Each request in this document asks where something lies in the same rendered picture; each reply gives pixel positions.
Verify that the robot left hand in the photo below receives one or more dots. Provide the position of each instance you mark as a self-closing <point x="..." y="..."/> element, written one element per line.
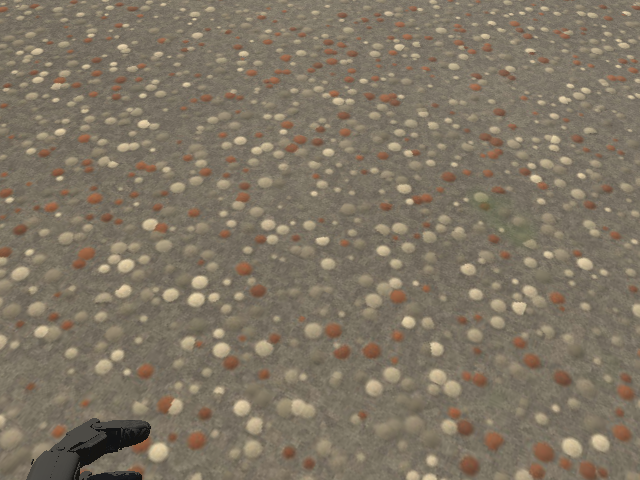
<point x="85" y="444"/>

